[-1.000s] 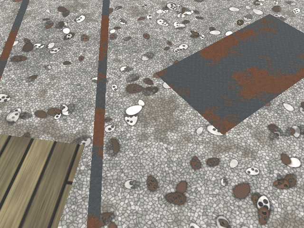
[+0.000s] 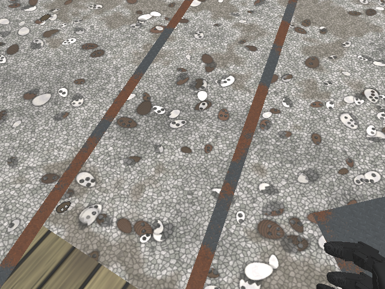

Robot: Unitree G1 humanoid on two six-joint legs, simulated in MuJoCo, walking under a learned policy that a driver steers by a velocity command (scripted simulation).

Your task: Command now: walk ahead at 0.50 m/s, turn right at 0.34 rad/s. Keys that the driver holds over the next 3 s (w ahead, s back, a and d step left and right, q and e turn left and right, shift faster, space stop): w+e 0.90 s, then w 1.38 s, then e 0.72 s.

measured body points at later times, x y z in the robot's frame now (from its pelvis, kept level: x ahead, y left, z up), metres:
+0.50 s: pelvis +0.25 -0.05 -0.02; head +0.28 -0.07 +0.43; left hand +0.53 +0.12 -0.09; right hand +0.18 -0.34 -0.14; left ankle +0.11 +0.13 -0.73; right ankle +0.34 -0.17 -0.73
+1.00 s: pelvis +0.52 -0.14 -0.01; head +0.53 -0.16 +0.44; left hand +0.70 +0.09 -0.12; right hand +0.59 -0.47 -0.07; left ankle +0.67 -0.10 -0.74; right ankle +0.34 -0.17 -0.73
